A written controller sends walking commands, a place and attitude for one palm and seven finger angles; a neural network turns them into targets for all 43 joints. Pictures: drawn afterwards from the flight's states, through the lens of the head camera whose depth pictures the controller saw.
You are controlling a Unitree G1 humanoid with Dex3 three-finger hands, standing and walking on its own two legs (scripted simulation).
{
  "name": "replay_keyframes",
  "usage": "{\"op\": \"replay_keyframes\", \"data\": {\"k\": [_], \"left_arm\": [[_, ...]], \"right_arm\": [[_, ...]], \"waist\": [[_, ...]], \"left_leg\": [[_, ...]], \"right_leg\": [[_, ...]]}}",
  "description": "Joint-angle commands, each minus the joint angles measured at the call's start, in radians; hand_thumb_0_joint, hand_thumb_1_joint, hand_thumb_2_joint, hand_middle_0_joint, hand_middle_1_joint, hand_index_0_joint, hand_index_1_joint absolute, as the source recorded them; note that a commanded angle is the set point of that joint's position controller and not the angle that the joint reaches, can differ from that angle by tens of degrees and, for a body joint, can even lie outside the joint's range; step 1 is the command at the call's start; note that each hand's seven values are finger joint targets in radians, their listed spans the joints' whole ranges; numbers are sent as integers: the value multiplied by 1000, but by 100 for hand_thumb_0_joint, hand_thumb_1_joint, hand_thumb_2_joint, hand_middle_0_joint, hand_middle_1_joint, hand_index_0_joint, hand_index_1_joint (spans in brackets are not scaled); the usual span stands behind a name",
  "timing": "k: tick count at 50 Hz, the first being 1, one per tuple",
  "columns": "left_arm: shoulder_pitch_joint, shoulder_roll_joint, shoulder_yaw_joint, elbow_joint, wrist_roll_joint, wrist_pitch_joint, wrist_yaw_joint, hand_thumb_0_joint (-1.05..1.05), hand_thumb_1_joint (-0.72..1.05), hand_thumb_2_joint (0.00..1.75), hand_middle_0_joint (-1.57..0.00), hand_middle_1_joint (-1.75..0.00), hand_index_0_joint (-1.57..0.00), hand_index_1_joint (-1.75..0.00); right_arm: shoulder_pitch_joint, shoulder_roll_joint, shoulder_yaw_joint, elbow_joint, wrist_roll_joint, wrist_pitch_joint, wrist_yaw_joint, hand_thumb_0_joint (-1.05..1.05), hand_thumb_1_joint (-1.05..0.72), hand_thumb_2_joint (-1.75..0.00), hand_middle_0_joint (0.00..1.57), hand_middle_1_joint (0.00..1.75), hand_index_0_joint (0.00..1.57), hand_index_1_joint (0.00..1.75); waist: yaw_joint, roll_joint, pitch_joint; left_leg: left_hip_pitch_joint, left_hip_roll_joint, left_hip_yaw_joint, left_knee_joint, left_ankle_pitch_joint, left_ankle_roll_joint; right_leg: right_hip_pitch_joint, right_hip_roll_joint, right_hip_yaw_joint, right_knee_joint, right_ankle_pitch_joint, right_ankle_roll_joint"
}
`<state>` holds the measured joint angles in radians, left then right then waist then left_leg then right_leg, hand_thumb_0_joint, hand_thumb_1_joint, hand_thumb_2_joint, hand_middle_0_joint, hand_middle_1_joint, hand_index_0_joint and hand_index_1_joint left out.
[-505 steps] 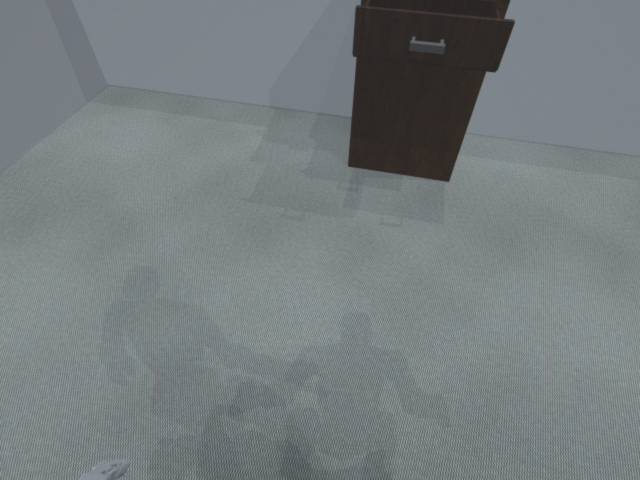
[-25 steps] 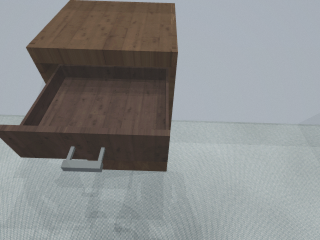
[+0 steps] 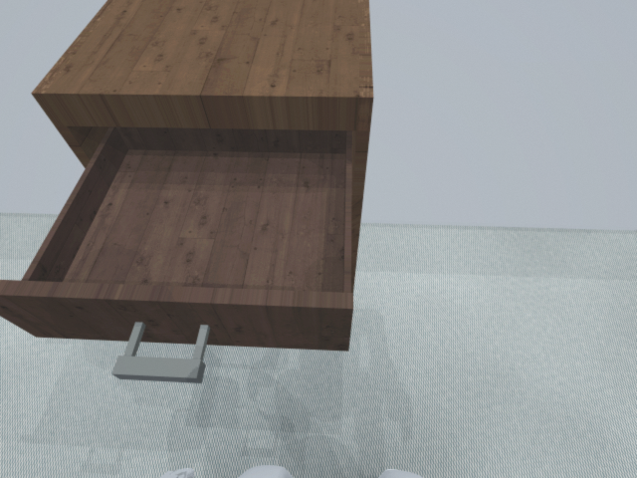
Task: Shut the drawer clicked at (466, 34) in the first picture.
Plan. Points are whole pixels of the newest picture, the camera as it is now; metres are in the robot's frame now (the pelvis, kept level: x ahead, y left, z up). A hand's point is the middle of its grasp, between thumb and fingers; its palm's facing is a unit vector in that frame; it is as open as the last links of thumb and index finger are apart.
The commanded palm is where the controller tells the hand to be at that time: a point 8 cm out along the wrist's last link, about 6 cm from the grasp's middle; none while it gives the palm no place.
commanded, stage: come to a stop and stand still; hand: left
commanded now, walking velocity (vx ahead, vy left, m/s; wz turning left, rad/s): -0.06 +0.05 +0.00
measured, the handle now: (165, 351) +0.26 +0.21 +0.00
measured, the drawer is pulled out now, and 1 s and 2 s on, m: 0.30 0.30 0.30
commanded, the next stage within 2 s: look again from close up in 1.24 s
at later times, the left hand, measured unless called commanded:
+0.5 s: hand out of the picture +0.08 +0.26 -0.17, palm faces -0.05 -0.96 -0.28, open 7.4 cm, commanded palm none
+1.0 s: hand out of the picture +0.11 +0.22 -0.16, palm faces -0.07 -0.97 -0.25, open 7.4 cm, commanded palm none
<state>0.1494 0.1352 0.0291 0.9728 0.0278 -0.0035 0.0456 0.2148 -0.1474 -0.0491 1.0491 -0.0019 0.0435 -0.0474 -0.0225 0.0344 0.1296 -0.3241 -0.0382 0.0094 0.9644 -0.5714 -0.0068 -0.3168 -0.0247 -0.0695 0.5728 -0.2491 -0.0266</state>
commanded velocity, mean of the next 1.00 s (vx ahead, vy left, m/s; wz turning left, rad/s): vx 0.00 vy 0.00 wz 0.00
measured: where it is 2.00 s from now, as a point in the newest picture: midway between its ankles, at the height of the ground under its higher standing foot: outside the picture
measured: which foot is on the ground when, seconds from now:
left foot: up 0.00-0.14, down 0.16-1.00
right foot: down 0.00-1.00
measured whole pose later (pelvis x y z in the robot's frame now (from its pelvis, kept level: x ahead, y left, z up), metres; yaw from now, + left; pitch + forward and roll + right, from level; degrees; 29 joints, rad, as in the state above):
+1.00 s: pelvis +0.04 +0.03 +0.00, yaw -3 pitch +0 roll +1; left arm 0.21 0.19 -0.01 1.01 0.01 0.01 0.04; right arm 0.20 -0.21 -0.02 1.05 -0.01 0.01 -0.01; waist -0.01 0.01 0.05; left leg -0.15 0.00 0.04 0.52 -0.37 0.00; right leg -0.27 -0.05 0.02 0.57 -0.30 0.04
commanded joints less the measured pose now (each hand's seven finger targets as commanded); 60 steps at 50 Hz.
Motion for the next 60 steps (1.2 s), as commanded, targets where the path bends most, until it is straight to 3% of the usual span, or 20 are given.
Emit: {"op": "replay_keyframes", "data": {"k": [1, 4, 5, 6, 7, 8, 9, 10, 12, 14, 16, 17, 19, 20, 22, 25, 31, 40, 49, 60], "left_arm": [[56, 185, 53, -51, 6, 14, 16, 0, 90, 90, -20, -30, -20, -30], [46, 201, 58, -58, 6, 20, 3, 0, 90, 90, -20, -30, -20, -30], [9, 289, 22, -108, -14, 24, 19, 0, 90, 90, -20, -30, -20, -30], [21, 209, 19, -135, -11, 40, 12, 0, 90, 90, -20, -30, -20, -30], [16, 193, 10, -166, -11, 39, 4, 0, 90, 90, -20, -30, -20, -30], [78, 166, 8, -161, -18, 32, 2, 0, 90, 90, -20, -30, -20, -30], [95, 188, 11, -151, -8, 34, 1, 0, 90, 90, -20, -30, -20, -30], [101, 211, 11, -153, 2, 42, -1, 0, 90, 90, -20, -30, -20, -30], [102, 225, 8, -157, 3, 38, 1, 0, 90, 90, -20, -30, -20, -30], [75, 237, 8, -166, 0, 27, 2, 0, 90, 90, -20, -30, -20, -30], [56, 228, 2, -178, -2, 23, 0, 0, 90, 90, -20, -30, -20, -30], [51, 216, -2, -179, -4, 22, -1, 0, 90, 90, -20, -30, -20, -30], [87, 186, -9, -161, -8, 15, -4, 0, 90, 90, -20, -30, -20, -30], [104, 180, -13, -152, -7, 14, -4, 0, 90, 90, -20, -30, -20, -30], [124, 179, -13, -127, -14, 7, -1, 0, 90, 90, -20, -30, -20, -30], [121, 187, -11, -109, -18, 7, 3, 0, 90, 90, -20, -30, -20, -30], [120, 193, -5, -78, -16, 9, 5, 0, 90, 90, -20, -30, -20, -30], [112, 208, -2, -30, -18, -3, 8, 0, 90, 90, -20, -30, -20, -30], [103, 209, -4, 0, -16, -7, 8, 0, 90, 90, -20, -30, -20, -30], [96, 205, -6, 19, -17, -3, 5, 0, 90, 90, -20, -30, -20, -30]], "right_arm": [[100, -41, -17, -41, -1, -7, 11, 0, -90, -90, 20, 30, 20, 30], [133, -48, -12, -39, -4, -16, 18, 0, -90, -90, 20, 30, 20, 30], [125, -145, -19, -132, -34, -12, 24, 0, -90, -90, 20, 30, 20, 30], [36, -152, -47, -176, -28, -38, 22, 0, -90, -90, 20, 30, 20, 30], [-15, -201, -45, -224, -39, -39, 23, 0, -90, -90, 20, 30, 20, 30], [-78, -208, -44, -256, -46, -31, 16, 0, -90, -90, 20, 30, 20, 30], [-96, -221, -34, -275, -37, -27, 26, 0, -90, -90, 20, 30, 20, 30], [-116, -219, -28, -283, -33, -20, 37, 0, -90, -90, 20, 30, 20, 30], [-93, -186, -14, -282, -29, -15, 43, 0, -90, -90, 20, 30, 20, 30], [-23, -170, -11, -269, -24, -19, 42, 0, -90, -90, 20, 30, 20, 30], [34, -173, -6, -256, -27, -29, 42, 0, -90, -90, 20, 30, 20, 30], [32, -183, -5, -253, -25, -36, 42, 0, -90, -90, 20, 30, 20, 30], [-8, -214, -8, -253, -23, -51, 36, 0, -90, -90, 20, 30, 20, 30], [-17, -220, -6, -252, -21, -55, 35, 0, -90, -90, 20, 30, 20, 30], [-9, -212, -2, -233, -20, -58, 31, 0, -90, -90, 20, 30, 20, 30], [16, -211, 0, -199, -18, -58, 29, 0, -90, -90, 20, 30, 20, 30], [4, -195, -1, -145, -17, -54, 31, 0, -90, -90, 20, 30, 20, 30], [20, -181, 2, -78, -12, -59, 25, 0, -90, -90, 20, 30, 20, 30], [25, -166, 7, -29, -9, -56, 24, 0, -90, -90, 20, 30, 20, 30], [36, -152, 11, 7, -6, -54, 24, 0, -90, -90, 20, 30, 20, 30]], "waist": [[8, -188, -171], [-5, -193, -180], [-48, -113, -175], [-10, 33, -260], [-2, 143, -231], [44, 79, -208], [47, 37, -167], [53, 68, -83], [35, -4, -4], [1, -114, -36], [-18, -90, -89], [-19, -17, -92], [13, 121, -124], [25, 127, -137], [30, 45, -171], [21, 12, -179], [24, -24, -133], [17, -30, -180], [15, -64, -151], [14, -47, -105]], "left_leg": [[1, 59, -23, -21, 23, -23], [76, 39, 46, -259, 159, -26], [128, 55, -64, -484, 264, 29], [165, 108, -49, -470, 185, 31], [60, 160, -136, -527, 142, 60], [-59, 174, -93, -529, 104, 63], [-131, 146, -111, -512, 24, 55], [-159, 122, -101, -498, -25, 53], [-159, 83, -70, -443, -18, 48], [-73, 62, -59, -379, 57, 45], [12, 83, -71, -422, 94, 55], [14, 112, -102, -484, 103, 61], [3, 193, -191, -598, 225, 85], [30, 204, -191, -597, 360, 94], [82, 183, -143, -533, 587, 82], [122, 171, -117, -522, 663, 65], [100, 146, -93, -536, 542, 54], [183, 128, -48, -492, 642, 34], [183, 124, -33, -507, 549, 26], [187, 135, -30, -552, 494, 25]], "right_leg": [[95, -277, 217, -159, 670, -200], [75, -224, 218, -150, 427, -156], [90, -174, 276, 36, 239, -92], [-53, -108, 152, 26, -170, -34], [-35, -44, 91, 63, -205, -7], [52, -7, 45, 69, -173, 7], [50, -15, 72, 33, -225, 3], [-11, -26, 115, 9, -265, -8], [-107, -50, 181, -70, -326, -19], [-171, -90, 244, -145, -366, -32], [-180, -79, 212, -118, -321, -25], [-164, -52, 164, -65, -254, -9], [-74, -3, 61, 49, -75, 24], [-49, 0, 53, 60, -36, 27], [2, -16, 67, 36, 63, 26], [28, -32, 78, 25, 133, 25], [52, -54, 97, -13, 155, 25], [99, -88, 131, -24, 337, 8], [104, -100, 161, -77, 319, 0], [80, -85, 158, -114, 230, 4]]}}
